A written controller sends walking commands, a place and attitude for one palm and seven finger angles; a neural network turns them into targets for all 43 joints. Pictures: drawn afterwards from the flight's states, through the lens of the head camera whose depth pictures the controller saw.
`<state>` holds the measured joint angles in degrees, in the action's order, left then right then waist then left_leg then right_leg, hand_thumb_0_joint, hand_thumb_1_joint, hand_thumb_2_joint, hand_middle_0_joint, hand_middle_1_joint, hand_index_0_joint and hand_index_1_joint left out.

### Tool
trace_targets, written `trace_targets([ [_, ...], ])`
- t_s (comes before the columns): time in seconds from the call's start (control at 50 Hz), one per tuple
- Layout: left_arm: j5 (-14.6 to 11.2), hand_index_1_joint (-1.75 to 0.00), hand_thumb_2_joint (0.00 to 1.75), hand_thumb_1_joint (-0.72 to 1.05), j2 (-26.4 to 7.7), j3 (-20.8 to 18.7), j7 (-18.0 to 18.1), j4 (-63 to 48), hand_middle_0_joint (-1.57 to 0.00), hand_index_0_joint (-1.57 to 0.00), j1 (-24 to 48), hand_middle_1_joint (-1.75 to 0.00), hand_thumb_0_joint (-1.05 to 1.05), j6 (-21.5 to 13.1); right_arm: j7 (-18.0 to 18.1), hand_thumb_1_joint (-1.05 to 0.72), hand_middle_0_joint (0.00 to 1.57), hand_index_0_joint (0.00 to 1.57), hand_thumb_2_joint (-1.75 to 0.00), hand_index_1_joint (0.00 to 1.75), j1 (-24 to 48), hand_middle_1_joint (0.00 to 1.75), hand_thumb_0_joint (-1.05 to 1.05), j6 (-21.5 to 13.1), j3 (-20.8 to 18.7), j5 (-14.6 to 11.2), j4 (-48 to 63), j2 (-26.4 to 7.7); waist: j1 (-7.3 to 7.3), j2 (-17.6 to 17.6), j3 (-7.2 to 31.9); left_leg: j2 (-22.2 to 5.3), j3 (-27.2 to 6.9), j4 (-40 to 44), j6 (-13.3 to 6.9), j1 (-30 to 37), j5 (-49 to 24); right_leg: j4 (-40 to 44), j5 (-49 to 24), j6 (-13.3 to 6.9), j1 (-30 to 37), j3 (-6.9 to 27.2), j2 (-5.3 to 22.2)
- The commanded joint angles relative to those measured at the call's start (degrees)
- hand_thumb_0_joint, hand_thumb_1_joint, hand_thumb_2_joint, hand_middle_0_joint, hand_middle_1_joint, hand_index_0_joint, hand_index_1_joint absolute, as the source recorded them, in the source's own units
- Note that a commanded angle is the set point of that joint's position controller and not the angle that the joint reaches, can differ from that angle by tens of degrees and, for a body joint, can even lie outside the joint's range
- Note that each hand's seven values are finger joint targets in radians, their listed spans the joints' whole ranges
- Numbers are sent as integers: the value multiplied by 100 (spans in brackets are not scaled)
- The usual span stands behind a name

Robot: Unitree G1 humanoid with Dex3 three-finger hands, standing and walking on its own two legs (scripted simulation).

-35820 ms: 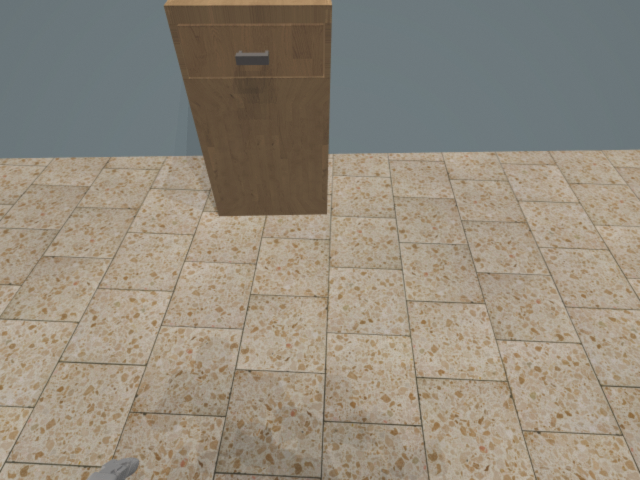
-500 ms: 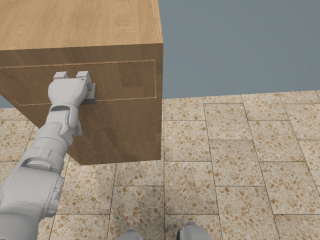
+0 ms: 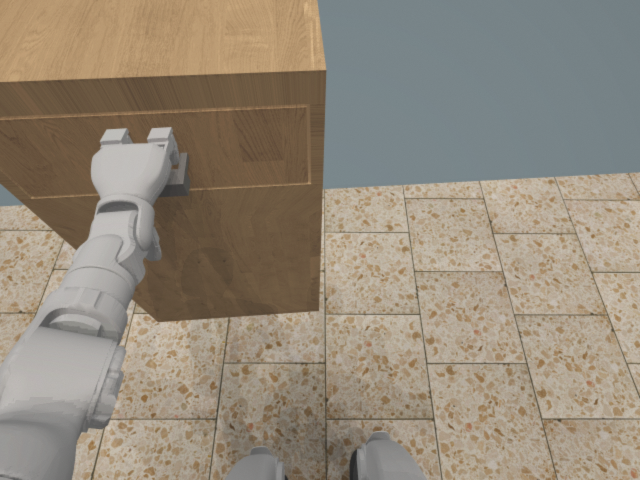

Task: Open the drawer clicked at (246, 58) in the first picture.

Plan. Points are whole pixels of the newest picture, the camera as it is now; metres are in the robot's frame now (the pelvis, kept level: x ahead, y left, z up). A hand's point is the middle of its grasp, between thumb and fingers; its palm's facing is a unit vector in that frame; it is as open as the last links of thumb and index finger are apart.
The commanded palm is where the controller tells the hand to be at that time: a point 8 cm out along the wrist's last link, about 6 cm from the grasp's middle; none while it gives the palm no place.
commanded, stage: lift the hand off the handle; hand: left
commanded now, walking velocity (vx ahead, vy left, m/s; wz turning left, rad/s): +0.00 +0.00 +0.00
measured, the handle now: (152, 172) +0.53 +0.23 +0.02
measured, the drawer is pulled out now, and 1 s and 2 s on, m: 0.00 0.00 0.00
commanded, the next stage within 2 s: draw the hand back to the body in 1.64 s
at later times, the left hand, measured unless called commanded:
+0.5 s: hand (148, 195) +0.48 +0.23 +0.02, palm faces -0.05 +0.05 -1.00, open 13.7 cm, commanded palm +0.48 +0.21 +0.08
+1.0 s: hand (143, 186) +0.48 +0.23 +0.04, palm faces -0.09 -0.02 -1.00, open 13.3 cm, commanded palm +0.49 +0.21 +0.15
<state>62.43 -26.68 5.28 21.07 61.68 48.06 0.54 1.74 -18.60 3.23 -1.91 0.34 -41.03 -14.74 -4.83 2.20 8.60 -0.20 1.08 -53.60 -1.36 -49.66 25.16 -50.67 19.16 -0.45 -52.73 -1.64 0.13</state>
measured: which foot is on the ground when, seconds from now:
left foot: down 0.00-1.00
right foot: down 0.00-1.00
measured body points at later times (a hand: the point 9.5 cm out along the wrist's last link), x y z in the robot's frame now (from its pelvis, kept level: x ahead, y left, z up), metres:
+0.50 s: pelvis -0.02 +0.00 -0.01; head +0.10 -0.01 +0.43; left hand +0.48 +0.22 +0.08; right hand +0.01 -0.27 -0.14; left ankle +0.00 +0.11 -0.68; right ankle +0.04 -0.12 -0.68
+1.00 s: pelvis +0.03 +0.00 +0.03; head +0.13 +0.00 +0.46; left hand +0.48 +0.23 +0.09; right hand +0.05 -0.27 -0.11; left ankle +0.00 +0.11 -0.68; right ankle +0.04 -0.12 -0.68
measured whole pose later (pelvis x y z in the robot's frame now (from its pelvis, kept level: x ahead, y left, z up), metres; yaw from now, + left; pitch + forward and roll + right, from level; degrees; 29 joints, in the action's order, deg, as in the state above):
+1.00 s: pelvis +0.03 +0.00 +0.03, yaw +1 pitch +18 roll -1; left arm 60.1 -26.5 6.2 16.3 54.9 42.7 -3.4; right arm 3.3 -20.4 0.0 -3.0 1.0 -42.9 -14.8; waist -4.3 3.0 6.2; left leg 0.3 -0.2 -44.4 -1.3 -39.2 23.1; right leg -41.2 17.5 -0.2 -41.5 -2.6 0.4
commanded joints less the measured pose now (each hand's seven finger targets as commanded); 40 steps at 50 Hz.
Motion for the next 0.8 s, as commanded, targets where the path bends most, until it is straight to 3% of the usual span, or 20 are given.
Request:
trace_targets([
  [0.0,-2,-120,30,-50,-1130,-276,-227,-276,-30,-30,1607,-120,0,-33,83,-90,20,20,-90,30,-739,30,0,-132,-286,-30,348,-939,-266,-314,1581,147,-73,705,-99,655,-783,671,-493,-111,1313,70,-230],
  [0.02,-19,-120,30,-50,-341,373,-240,-461,-30,-30,1976,-120,0,-68,78,-90,20,20,-90,30,-729,30,0,-187,-298,-20,390,-849,-467,-217,1567,145,-93,688,-94,801,-786,694,-454,-91,1104,34,-243],
  [0.1,31,-120,30,-50,-609,88,-165,-402,-30,-30,2098,-120,0,-145,74,-90,20,20,-90,30,-825,30,0,-249,-348,0,269,-891,-458,-177,1658,105,-163,601,-85,822,-700,603,-304,-120,846,25,-243],
  [0.22,61,-120,30,-50,-469,256,-101,-344,-30,-30,2620,-120,0,-90,62,-90,20,20,-90,30,-909,30,0,-343,-348,41,177,-882,-624,-124,1735,119,-200,482,-99,712,-612,531,-224,-101,661,18,-231],
  [0.24,67,-120,30,-50,-695,90,-86,-305,-30,-30,2668,-120,0,-59,64,-90,20,20,-90,30,-931,30,0,-342,-349,34,153,-901,-621,-64,1734,111,-208,478,-94,685,-575,522,-201,-113,638,30,-233],
  [0.28,79,-120,30,-50,-619,198,-87,-314,-30,-30,2862,-120,0,-36,69,-90,20,20,-90,30,-973,30,0,-352,-341,51,138,-896,-673,-106,1870,128,-220,447,-104,682,-605,501,-221,-97,669,22,-224],
  [0.3,81,-120,30,-50,-778,44,-80,-323,-30,-30,2829,-120,0,-30,68,-90,20,20,-90,30,-978,30,0,-350,-348,42,137,-907,-615,-88,1951,117,-234,447,-97,690,-633,473,-246,-113,697,28,-232],
  [0.32,77,-120,30,-50,-565,255,-94,-239,-30,-30,2844,-120,0,7,64,-90,20,20,-90,30,-956,30,0,-356,-325,44,159,-879,-657,-25,1885,145,-212,454,-95,670,-561,503,-179,-99,671,19,-229],
  [0.4,33,-120,30,-50,-1006,-9,-87,-603,-30,-30,3309,-120,0,49,87,-90,20,20,-90,30,-960,30,0,-359,-326,28,175,-902,-647,168,2154,136,-228,585,-100,935,-460,614,-116,-92,867,46,-229],
  [0.46,-58,-120,30,-50,-1057,-7,-144,-870,-30,-30,3524,-120,0,18,117,-90,20,20,-90,30,-941,30,0,-376,-308,23,223,-882,-639,253,2364,152,-238,718,-102,1157,-470,740,-137,-87,1118,58,-235],
  [0.48,-70,-120,30,-50,-1100,6,-156,-920,-30,-30,3598,-120,0,-12,146,-90,20,20,-90,30,-943,30,0,-389,-286,13,225,-869,-656,214,2311,152,-240,763,-117,1181,-451,791,-131,-71,1179,64,-230],
  [0.5,-81,-120,30,-50,-1320,-170,-167,-1015,-30,-30,3575,-120,0,-54,161,-90,20,20,-90,30,-941,30,0,-395,-283,3,235,-888,-564,287,2404,153,-245,812,-108,1231,-464,807,-134,-80,1287,76,-232],
  [0.52,-102,-120,30,-50,-1218,-72,-189,-1079,-30,-30,3583,-120,0,-90,180,-90,20,20,-90,30,-913,30,0,-416,-270,1,280,-862,-590,239,2426,164,-229,845,-126,1298,-474,870,-137,-66,1365,90,-235],
  [0.56,-149,-120,30,-50,-1371,-187,-215,-1234,-30,-30,3666,-120,0,-188,213,-90,20,20,-90,30,-919,30,0,-435,-269,-5,281,-878,-567,230,2439,151,-255,941,-122,1446,-555,951,-204,-75,1478,87,-243],
  [0.62,-178,-120,30,-50,-1185,-43,-211,-1472,-30,-30,3703,-120,0,-364,252,-90,20,20,-90,30,-918,30,0,-493,-266,-14,301,-853,-567,372,2322,150,-267,1064,-113,1718,-684,1061,-281,-82,1478,76,-248],
  [0.7,-226,-120,30,-50,-1574,-396,-115,-1841,-30,-30,3705,-120,0,-588,292,-90,20,20,-90,30,-952,30,0,-529,-294,-4,270,-889,-471,371,2529,146,-272,1145,-102,2000,-1072,1139,-592,-95,1758,97,-265],
  [0.72,-211,-120,30,-50,-1349,-220,-99,-1920,-30,-30,3717,-120,0,-629,291,-90,20,20,-90,30,-946,30,0,-540,-288,9,278,-861,-466,419,2549,155,-279,1173,-90,2117,-1230,1146,-672,-102,1782,69,-265],
  [0.74,-249,-120,30,-50,-1297,-214,-66,-2134,-30,-30,3795,-120,0,-673,277,-90,20,20,-90,30,-942,30,0,-554,-325,9,264,-864,-478,604,2562,136,-273,1190,-63,2327,-1381,1167,-778,-114,1729,56,-276],
  [0.78,-269,-120,30,-50,-1249,-241,4,-2303,-30,-30,3723,-120,0,-731,261,-90,20,20,-90,30,-952,30,0,-552,-351,41,236,-858,-435,567,2737,140,-267,1168,-61,2579,-1844,1188,-1078,-113,1882,47,-288],
])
